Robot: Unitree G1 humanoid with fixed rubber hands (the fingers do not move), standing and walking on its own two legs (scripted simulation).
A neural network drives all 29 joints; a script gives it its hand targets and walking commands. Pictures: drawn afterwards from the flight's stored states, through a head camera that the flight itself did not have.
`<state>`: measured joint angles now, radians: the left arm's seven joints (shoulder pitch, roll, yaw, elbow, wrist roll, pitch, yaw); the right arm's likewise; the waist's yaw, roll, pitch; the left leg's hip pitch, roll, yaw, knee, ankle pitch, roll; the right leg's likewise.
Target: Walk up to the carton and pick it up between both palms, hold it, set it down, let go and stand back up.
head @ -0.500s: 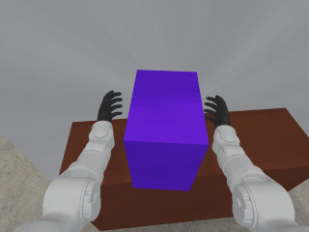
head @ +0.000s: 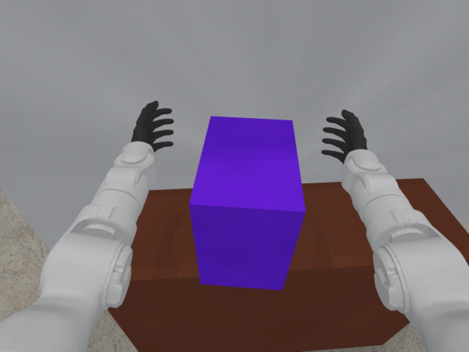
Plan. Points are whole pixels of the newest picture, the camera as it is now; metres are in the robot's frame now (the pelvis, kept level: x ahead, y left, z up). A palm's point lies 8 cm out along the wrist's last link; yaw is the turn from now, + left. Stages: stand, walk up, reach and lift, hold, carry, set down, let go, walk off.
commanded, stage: set down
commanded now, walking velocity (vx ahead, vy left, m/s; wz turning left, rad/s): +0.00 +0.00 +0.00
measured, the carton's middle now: (246, 202) +0.44 -0.02 +0.02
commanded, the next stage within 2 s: none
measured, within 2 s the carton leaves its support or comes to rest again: neither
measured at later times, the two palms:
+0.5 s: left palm (135, 114) +0.44 +0.17 +0.23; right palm (359, 128) +0.43 -0.20 +0.21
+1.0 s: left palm (133, 206) +0.35 +0.18 +0.11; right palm (351, 212) +0.34 -0.19 +0.10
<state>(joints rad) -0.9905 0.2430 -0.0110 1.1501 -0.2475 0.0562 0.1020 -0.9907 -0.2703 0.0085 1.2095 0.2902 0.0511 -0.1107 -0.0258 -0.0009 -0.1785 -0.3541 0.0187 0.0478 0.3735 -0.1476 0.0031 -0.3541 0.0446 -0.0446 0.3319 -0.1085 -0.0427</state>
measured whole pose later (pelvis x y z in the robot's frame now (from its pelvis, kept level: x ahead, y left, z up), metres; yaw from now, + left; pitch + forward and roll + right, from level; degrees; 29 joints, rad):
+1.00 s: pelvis +0.00 +0.00 +0.01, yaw +1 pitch -3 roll +0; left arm -0.42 0.15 0.08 0.31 -0.05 0.44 0.04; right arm -0.41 -0.18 -0.06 0.48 0.23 0.23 -0.15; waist -0.01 -0.03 0.02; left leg -0.10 0.01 0.04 0.27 -0.12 0.00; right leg -0.09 0.04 -0.05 0.23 -0.08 -0.05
